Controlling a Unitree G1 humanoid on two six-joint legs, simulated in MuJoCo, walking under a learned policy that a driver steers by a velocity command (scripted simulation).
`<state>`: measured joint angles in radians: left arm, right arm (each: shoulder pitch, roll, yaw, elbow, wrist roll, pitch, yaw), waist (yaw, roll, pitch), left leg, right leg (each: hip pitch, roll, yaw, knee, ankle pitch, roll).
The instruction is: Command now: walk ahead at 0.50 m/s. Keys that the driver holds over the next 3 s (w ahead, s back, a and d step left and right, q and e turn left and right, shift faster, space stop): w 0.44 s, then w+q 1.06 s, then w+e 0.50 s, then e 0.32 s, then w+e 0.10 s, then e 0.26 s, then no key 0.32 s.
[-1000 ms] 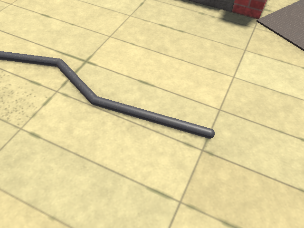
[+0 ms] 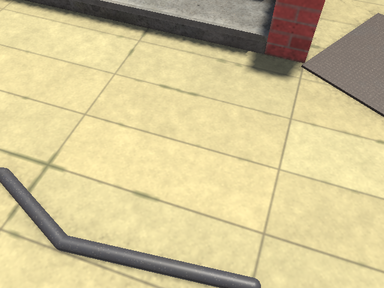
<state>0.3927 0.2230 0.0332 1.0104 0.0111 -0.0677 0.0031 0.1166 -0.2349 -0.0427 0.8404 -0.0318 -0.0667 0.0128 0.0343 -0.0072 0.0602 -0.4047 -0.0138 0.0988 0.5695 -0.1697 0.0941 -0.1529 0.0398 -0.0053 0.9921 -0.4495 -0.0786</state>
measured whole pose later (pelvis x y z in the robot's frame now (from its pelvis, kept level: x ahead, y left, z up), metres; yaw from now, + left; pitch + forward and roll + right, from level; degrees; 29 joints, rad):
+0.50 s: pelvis +0.26 -0.02 +0.01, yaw +0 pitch +3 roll -2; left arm -0.06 0.19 0.03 0.86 0.03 -0.06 -0.01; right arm 0.48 -0.18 -0.02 1.07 -0.01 -0.07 -0.02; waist -0.10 0.02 0.06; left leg 0.00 0.02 0.03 0.45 -0.39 0.05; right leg -0.33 -0.01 -0.09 0.46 -0.27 -0.09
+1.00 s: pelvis +0.50 +0.02 +0.03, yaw +17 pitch +4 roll +4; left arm 0.23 0.28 0.04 0.96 0.00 -0.06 0.00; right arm 0.17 -0.25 -0.08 0.94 -0.08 -0.04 -0.02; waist 0.02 -0.03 0.03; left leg -0.12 -0.08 0.01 0.34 -0.61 -0.08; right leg -0.41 -0.14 0.02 1.19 -0.51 0.01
